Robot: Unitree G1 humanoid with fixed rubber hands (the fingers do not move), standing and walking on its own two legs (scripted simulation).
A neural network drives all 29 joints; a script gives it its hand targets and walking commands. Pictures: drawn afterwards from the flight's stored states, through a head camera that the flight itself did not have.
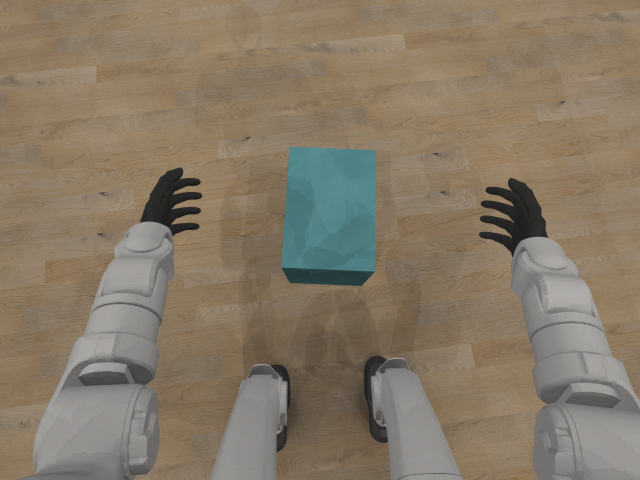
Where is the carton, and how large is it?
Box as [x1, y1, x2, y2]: [281, 147, 375, 285]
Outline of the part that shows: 289,147 281,266 290,282 361,285 374,271 375,150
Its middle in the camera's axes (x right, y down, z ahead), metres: +0.02 -0.04 +0.98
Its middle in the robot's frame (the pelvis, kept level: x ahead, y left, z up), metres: +0.56 -0.02 -0.55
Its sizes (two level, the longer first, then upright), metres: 0.283 0.200 0.257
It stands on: the floor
